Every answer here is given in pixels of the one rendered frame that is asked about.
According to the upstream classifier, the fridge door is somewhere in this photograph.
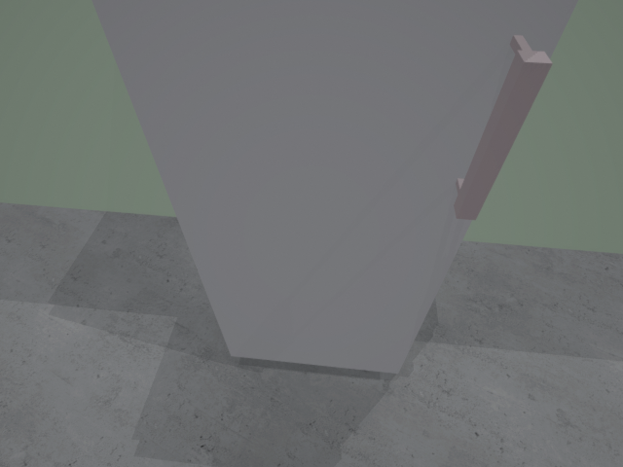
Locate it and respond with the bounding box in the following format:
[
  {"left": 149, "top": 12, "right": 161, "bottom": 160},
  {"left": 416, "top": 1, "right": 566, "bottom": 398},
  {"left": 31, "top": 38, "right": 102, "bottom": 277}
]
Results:
[{"left": 92, "top": 0, "right": 578, "bottom": 374}]

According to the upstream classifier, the handle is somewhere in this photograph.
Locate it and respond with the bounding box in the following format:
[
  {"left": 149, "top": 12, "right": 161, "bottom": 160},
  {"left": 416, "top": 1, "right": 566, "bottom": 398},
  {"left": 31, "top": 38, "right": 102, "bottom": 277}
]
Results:
[{"left": 454, "top": 35, "right": 553, "bottom": 220}]

